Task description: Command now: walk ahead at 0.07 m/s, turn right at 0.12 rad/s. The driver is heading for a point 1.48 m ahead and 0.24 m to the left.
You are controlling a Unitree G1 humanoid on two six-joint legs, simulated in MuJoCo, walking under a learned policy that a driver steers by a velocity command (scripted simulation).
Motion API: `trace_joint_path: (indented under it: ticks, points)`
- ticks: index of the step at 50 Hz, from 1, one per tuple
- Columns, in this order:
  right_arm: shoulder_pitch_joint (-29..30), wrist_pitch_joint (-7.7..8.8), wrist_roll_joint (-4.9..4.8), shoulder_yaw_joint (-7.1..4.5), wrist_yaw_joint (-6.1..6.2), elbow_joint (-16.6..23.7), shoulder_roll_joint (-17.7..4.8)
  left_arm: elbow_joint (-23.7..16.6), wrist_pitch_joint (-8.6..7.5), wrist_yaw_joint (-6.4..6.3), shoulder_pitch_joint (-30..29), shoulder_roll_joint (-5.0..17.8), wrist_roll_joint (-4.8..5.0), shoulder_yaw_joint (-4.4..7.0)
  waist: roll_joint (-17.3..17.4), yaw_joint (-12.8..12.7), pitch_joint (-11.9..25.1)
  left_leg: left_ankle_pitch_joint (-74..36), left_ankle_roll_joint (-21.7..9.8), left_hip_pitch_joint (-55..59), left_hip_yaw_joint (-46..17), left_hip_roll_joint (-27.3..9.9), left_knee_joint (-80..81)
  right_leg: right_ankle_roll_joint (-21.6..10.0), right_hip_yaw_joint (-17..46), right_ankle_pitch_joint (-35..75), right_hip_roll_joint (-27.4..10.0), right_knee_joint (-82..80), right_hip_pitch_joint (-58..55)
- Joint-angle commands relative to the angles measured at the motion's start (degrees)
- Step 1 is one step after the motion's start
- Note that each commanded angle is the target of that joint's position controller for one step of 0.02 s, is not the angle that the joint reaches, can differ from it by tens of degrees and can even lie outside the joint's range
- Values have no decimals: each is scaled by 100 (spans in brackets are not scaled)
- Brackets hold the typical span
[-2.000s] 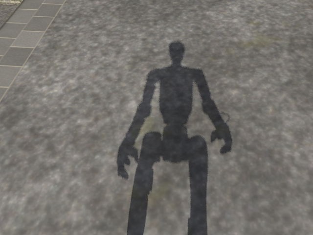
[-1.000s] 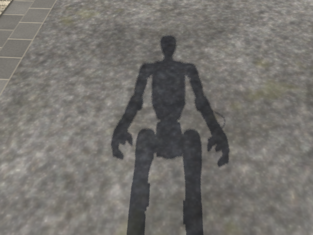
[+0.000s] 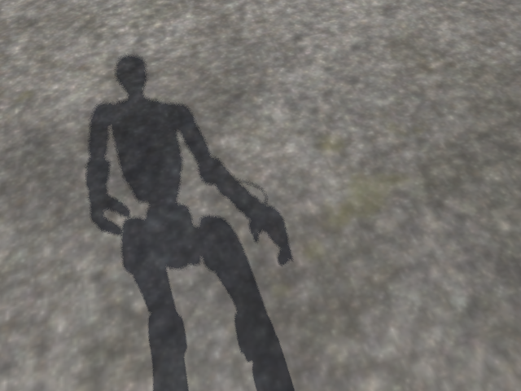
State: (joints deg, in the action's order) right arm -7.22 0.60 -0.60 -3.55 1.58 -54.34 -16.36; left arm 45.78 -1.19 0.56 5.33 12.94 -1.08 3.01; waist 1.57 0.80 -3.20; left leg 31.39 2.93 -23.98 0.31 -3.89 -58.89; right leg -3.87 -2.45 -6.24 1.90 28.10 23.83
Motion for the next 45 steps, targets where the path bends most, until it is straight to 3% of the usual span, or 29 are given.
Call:
trace_joint_path:
  ticks: [1, 5, 7, 8, 9, 10, 11, 12, 14, 16, 23, 45]
  points:
    - [-609, -124, 31, -89, 125, 13, -393, -256, -50, -89, -166, 832, -68, 205, -767, 166, 1113, -411, 24, 413, -140, -98, 706, -1060, 1366, 1225, -1452, -1127, -661]
    - [-463, -151, 53, -54, 90, -71, -336, -113, -1, -175, -197, 759, -13, 162, -837, 121, 1080, -1302, -83, 1035, -31, 1, 1836, -851, 1251, -388, -1327, -1331, -476]
    - [-568, -145, 124, -39, 28, -182, -280, -17, 41, -181, -237, 672, 70, 122, -768, 252, 883, -1973, -238, 1570, 141, 127, 2772, -539, 1118, -1584, -1116, -1305, -175]
    - [-547, -141, 209, -28, 2, -191, -316, 105, 44, -169, -31, 541, 75, 79, -625, 229, 733, -2225, -352, 1730, 15, 25, 3180, -251, 1040, -2072, -944, -1261, -45]
    - [-482, -125, 254, -44, 3, -128, -551, 172, 46, -161, 104, 475, 34, 58, -272, 88, 492, -2119, -541, 1606, -475, -418, 3568, 17, 866, -2204, -711, -931, 41]
    - [-247, -112, 147, -95, 24, -156, -812, 152, 42, -154, 297, 423, 30, 77, 477, -287, 318, -1091, -751, 847, -572, -542, 3654, 220, 443, -1755, -318, -807, -334]
    - [-104, -60, 142, -37, -1, -153, -519, 184, 49, -179, 67, 487, 3, 80, 606, -173, 219, -151, -702, 126, -611, -434, 4002, 313, 307, -1175, -253, -523, -1050]
    - [-9, 5, 186, 12, -5, -160, -382, 188, 56, -196, -1, 541, 22, 105, 664, -203, 164, -35, -542, -136, -583, -376, 4166, 275, 313, -835, -283, -362, -1387]
    - [65, 112, 169, 35, -14, -181, -372, 324, 94, -227, 98, 587, 16, 125, 553, -213, 136, -595, -335, -9, -426, -245, 4082, 153, 404, -543, -366, -331, -1463]
    - [-185, 159, 116, 41, 1, -285, -385, 442, 83, -203, 143, 564, 25, 123, 222, -124, 224, -1139, -317, 376, -326, -163, 3861, 92, 447, -331, -412, -377, -1353]
    - [-447, 100, 87, 70, 25, -436, -344, 787, 60, -188, 173, 544, 82, 118, -149, -3, 473, -2202, -412, 923, -181, -44, 3577, 133, 401, 561, -438, -256, -1459]
    - [-624, 13, 94, 129, 44, -632, -234, 1515, 163, -280, 136, 606, 108, 68, -119, -64, 273, -2286, -386, 1040, -33, 113, 3693, 194, 362, 506, -453, -295, -1550]
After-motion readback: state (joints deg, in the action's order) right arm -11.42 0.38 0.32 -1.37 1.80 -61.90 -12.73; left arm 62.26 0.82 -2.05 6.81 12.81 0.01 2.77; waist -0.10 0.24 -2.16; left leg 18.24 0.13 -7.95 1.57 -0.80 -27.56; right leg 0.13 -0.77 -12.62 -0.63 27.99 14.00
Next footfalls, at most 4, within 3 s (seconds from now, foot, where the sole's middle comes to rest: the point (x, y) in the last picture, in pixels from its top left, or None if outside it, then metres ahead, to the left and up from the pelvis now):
0.16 left None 0.07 0.16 -0.77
1.98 left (225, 355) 0.53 0.14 -0.77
2.56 right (310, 246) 0.85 -0.10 -0.77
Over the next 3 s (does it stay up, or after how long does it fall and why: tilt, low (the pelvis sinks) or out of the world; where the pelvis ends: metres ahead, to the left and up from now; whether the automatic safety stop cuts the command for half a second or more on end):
stays up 0.91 0.01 0.01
